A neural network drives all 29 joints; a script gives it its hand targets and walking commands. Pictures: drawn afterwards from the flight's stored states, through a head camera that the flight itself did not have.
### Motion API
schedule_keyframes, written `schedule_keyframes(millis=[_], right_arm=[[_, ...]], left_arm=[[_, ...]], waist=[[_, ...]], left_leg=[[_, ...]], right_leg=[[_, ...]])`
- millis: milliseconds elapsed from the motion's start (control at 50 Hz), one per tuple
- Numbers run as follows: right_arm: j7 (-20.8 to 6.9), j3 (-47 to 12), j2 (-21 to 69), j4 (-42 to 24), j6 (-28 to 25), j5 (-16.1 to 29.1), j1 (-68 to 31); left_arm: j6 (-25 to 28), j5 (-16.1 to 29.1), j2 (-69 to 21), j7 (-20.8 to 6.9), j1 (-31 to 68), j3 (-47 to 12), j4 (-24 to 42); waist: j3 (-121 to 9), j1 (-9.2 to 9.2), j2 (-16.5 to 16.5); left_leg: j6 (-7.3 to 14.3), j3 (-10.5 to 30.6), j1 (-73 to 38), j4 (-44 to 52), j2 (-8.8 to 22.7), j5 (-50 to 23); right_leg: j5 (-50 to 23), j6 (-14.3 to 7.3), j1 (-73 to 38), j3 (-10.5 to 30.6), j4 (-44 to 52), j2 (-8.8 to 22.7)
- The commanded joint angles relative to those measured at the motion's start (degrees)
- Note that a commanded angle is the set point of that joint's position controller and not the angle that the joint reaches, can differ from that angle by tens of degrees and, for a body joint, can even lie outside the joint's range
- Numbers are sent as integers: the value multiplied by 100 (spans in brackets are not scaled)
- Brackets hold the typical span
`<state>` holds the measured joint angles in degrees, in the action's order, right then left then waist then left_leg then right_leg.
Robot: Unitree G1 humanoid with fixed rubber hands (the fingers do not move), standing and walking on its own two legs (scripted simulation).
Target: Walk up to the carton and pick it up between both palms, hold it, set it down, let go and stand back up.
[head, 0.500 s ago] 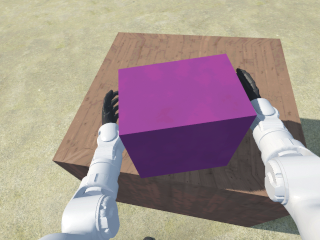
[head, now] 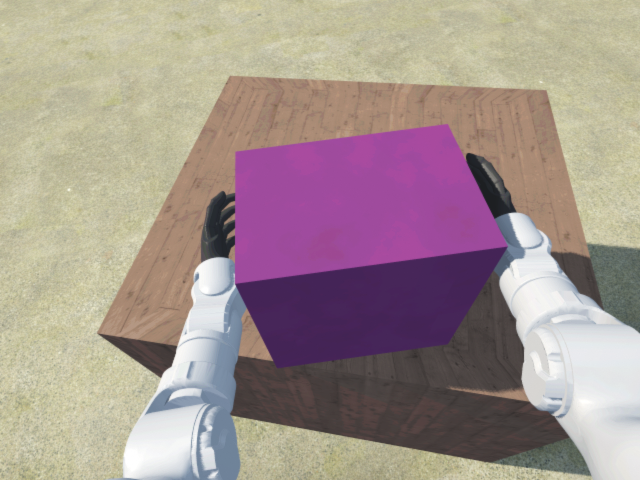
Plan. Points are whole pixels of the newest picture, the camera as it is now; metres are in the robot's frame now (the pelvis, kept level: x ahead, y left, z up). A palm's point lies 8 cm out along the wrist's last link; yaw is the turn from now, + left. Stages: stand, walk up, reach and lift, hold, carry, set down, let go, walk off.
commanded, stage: reach and lift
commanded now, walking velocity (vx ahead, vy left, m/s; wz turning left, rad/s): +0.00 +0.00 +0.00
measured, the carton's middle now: (353, 258) +0.40 +0.06 +0.00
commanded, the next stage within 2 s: none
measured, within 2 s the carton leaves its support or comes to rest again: leaves its support in 0.34 s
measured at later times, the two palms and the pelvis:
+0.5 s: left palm (207, 260) +0.33 +0.24 +0.05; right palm (492, 209) +0.45 -0.10 +0.09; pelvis -0.01 +0.00 +0.00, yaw +2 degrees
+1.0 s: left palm (203, 219) +0.35 +0.23 +0.12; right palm (526, 195) +0.43 -0.12 +0.14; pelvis -0.01 +0.01 +0.00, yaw +3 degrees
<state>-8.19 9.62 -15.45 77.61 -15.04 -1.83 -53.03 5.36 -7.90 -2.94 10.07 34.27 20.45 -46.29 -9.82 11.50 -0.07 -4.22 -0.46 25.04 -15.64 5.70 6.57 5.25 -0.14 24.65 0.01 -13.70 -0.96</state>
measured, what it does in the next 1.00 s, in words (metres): stands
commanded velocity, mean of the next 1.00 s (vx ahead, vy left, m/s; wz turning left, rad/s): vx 0.00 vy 0.00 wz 0.00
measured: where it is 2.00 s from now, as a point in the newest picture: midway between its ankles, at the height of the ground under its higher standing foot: outside the picture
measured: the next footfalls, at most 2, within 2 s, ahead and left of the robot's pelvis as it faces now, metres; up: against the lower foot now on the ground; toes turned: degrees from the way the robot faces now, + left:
none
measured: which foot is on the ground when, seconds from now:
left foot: down 0.00-1.00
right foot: down 0.00-1.00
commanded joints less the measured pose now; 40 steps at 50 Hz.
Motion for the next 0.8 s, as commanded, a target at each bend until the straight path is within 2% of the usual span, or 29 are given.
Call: schedule_keyframes(millis=[0, 20, 40, 60, 80, 100, 140, 160, 200, 220, 280, 340, 360, 400, 420, 440, 460, 500, 520, 540, 560, 580, 640, 660, 680, 700, 720, 760, 780], right_arm=[[-343, -850, 2381, -1204, -492, -189, -3188], [-366, -843, 2376, -1073, -521, -178, -3200], [-332, -761, 2397, -1253, -570, -270, -3324], [-357, -792, 2321, -1283, -594, -279, -3434], [-319, -849, 2409, -1157, -649, -307, -3242], [-304, -850, 2460, -1188, -626, -331, -3177], [-322, -916, 2459, -1237, -704, -260, -3355], [-324, -980, 2512, -1346, -748, -279, -3584], [-312, -1012, 2435, -1304, -812, -236, -3554], [-288, -1018, 2495, -1425, -882, -341, -3576], [-221, -1316, 2557, -1305, -980, -152, -3596], [-217, -1269, 2454, -1159, -982, -149, -3635], [-220, -1320, 2530, -1056, -970, -153, -3512], [-243, -1097, 2432, -890, -932, -135, -3613], [-226, -1162, 2513, -1255, -969, -106, -3824], [-219, -1158, 2425, -920, -906, -183, -3698], [-216, -1128, 2507, -1271, -928, -140, -3902], [-213, -1039, 2443, -1080, -831, -81, -3745], [-217, -1077, 2475, -1088, -801, -85, -3929], [-227, -1152, 2522, -1003, -616, -86, -3684], [-258, -1057, 2551, -1020, -581, -38, -3827], [-242, -1199, 2656, -1207, -527, -2, -3844], [-284, -1036, 2522, -987, -213, 138, -3638], [-294, -1029, 2515, -1029, -212, 162, -3955], [-271, -1166, 2611, -1250, -118, 290, -3764], [-279, -1198, 2586, -1402, -51, 402, -3876], [-241, -1280, 2816, -1754, -30, 417, -3964], [-194, -1490, 2988, -2215, 43, 650, -4088], [-167, -1532, 3133, -2379, 162, 676, -4070]], left_arm=[[349, -87, -2289, -800, 3010, -1571, 866], [347, -178, -2277, -793, 2898, -1519, 809], [343, -106, -2365, -798, 2952, -1596, 750], [380, -134, -2302, -787, 3089, -1628, 886], [413, -162, -2298, -767, 2967, -1610, 847], [391, -224, -2228, -821, 2817, -1451, 670], [481, -101, -2320, -781, 3170, -1710, 995], [464, -187, -2321, -792, 3196, -1582, 831], [508, -83, -2316, -788, 3280, -1735, 971], [541, -65, -2468, -794, 3195, -1795, 915], [655, 59, -2484, -764, 3338, -2013, 1092], [647, 102, -2471, -778, 3382, -2028, 786], [697, 119, -2413, -780, 3660, -2030, 1071], [670, 122, -2464, -738, 3701, -1986, 997], [667, 143, -2465, -750, 3792, -1998, 955], [685, 232, -2494, -752, 3951, -2099, 946], [661, 250, -2578, -721, 4040, -2152, 1128], [561, 255, -2649, -711, 3888, -2243, 947], [557, 273, -2562, -721, 4288, -2244, 1105], [413, 177, -2473, -739, 3839, -2145, 661], [383, 320, -2541, -726, 4142, -2259, 1164], [298, 302, -2522, -746, 4211, -2235, 978], [102, 415, -2503, -712, 4370, -2352, 1216], [64, 426, -2683, -676, 4492, -2519, 1311], [-83, 468, -2545, -683, 4308, -2444, 1162], [-142, 547, -2698, -656, 4416, -2609, 1475], [-162, 578, -2705, -659, 4636, -2709, 1736], [-278, 643, -2868, -678, 4474, -2751, 1603], [-354, 585, -2648, -714, 4386, -2604, 1528]], waist=[[-3036, 11, 556], [-3055, 141, 422], [-3134, -8, 581], [-3072, 98, 399], [-3211, -57, 516], [-3009, 21, 683], [-3401, 29, 496], [-3434, 172, 620], [-3476, -44, 517], [-3663, -5, 499], [-3859, -107, 382], [-3605, -247, 464], [-3591, -230, 547], [-3387, -233, 404], [-3388, -245, 462], [-3370, -196, 378], [-3613, -247, 329], [-3432, -372, 164], [-3641, -271, 150], [-3241, -154, 280], [-3534, -293, 317], [-3407, -295, 405], [-3028, -424, 70], [-3298, -384, -28], [-3181, -454, 134], [-3336, -484, -14], [-3541, -548, 59], [-3658, -569, 105], [-3497, -478, 398]], left_leg=[[153, -736, -804, -289, -575, -2548], [185, -768, -767, -282, -550, -2633], [150, -704, -760, -320, -539, -2601], [151, -748, -808, -226, -514, -2391], [127, -744, -785, -300, -549, -2532], [196, -741, -605, -257, -538, -2515], [156, -755, -729, -258, -509, -2499], [236, -762, -618, -295, -504, -2383], [177, -738, -637, -280, -543, -2449], [143, -674, -669, -315, -457, -2631], [82, -658, -975, -436, -482, -2945], [86, -630, -929, -379, -497, -2515], [113, -625, -1004, -346, -518, -2437], [87, -629, -1092, -367, -532, -2387], [104, -591, -1112, -362, -526, -2323], [93, -640, -1198, -302, -520, -2152], [53, -592, -1275, -350, -517, -2353], [36, -609, -1402, -371, -538, -2116], [61, -628, -1394, -342, -524, -2044], [127, -611, -1262, -234, -498, -1748], [118, -633, -1363, -325, -559, -1808], [144, -591, -1243, -315, -586, -1754], [81, -579, -1514, -221, -585, -1461], [32, -488, -1676, -252, -507, -1628], [51, -463, -1719, -333, -566, -1624], [41, -413, -1861, -336, -580, -1740], [37, -448, -1832, -349, -606, -1853], [61, -338, -1875, -491, -605, -2255], [158, -355, -1664, -423, -627, -2059]], right_leg=[[-1886, 121, -2488, -408, -296, -212], [-1960, 137, -2417, -412, -350, -174], [-2004, 75, -2392, -447, -332, -202], [-1781, 113, -2333, -378, -309, -174], [-1951, 149, -2385, -437, -390, -183], [-2065, 158, -2447, -389, -369, -154], [-2075, 140, -2550, -416, -454, -178], [-2076, 107, -2501, -379, -438, -169], [-2259, 163, -2588, -390, -548, -150], [-2311, 75, -2542, -445, -505, -189], [-2526, 117, -2413, -489, -565, -228], [-2137, 106, -2312, -477, -457, -204], [-1867, 131, -2279, -511, -385, -213], [-1592, 124, -2044, -534, -369, -238], [-1483, 102, -1990, -560, -314, -212], [-1280, 101, -1813, -549, -318, -185], [-1350, 56, -1750, -592, -296, -244], [-1123, 17, -1696, -580, -236, -230], [-1074, 7, -1670, -536, -255, -176], [-765, 27, -1714, -490, -169, -175], [-847, 39, -1834, -519, -256, -179], [-746, 76, -1841, -514, -194, -175], [-307, 7, -1572, -506, -118, -158], [-411, -8, -1498, -563, -170, -207], [-414, -20, -1614, -526, -110, -203], [-536, -24, -1655, -537, -177, -220], [-639, 12, -1795, -554, -152, -243], [-1266, 50, -2042, -490, -279, -260], [-1334, 117, -2279, -384, -247, -229]])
